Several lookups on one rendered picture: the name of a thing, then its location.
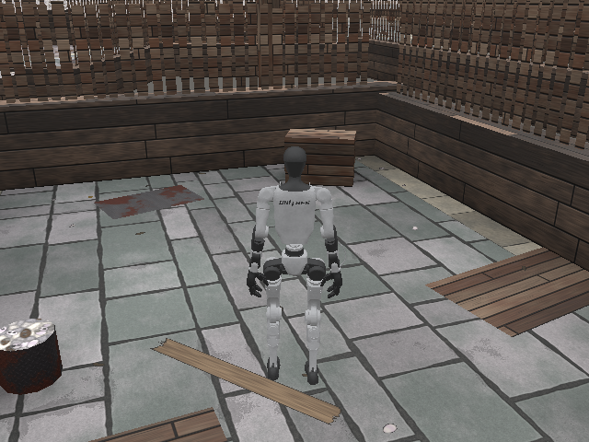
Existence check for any robot head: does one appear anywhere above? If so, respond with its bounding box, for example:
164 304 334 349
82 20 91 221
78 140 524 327
279 146 311 192

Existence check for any left robot upper arm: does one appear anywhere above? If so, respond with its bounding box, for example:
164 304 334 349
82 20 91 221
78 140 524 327
255 186 276 238

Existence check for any robot left hand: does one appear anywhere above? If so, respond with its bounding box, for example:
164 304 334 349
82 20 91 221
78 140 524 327
247 270 269 297

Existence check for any left robot forearm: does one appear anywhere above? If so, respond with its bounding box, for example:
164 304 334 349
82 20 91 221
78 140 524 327
248 225 265 273

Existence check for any robot right hand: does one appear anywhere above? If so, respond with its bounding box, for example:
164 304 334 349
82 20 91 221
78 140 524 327
320 271 342 298

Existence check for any right robot forearm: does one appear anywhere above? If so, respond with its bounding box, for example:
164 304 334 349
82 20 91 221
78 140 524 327
325 225 341 273

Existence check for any right robot foot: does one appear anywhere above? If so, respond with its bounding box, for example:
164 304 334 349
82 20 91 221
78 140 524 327
305 360 318 385

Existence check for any right robot upper arm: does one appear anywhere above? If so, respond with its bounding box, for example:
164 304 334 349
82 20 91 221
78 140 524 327
314 186 334 238

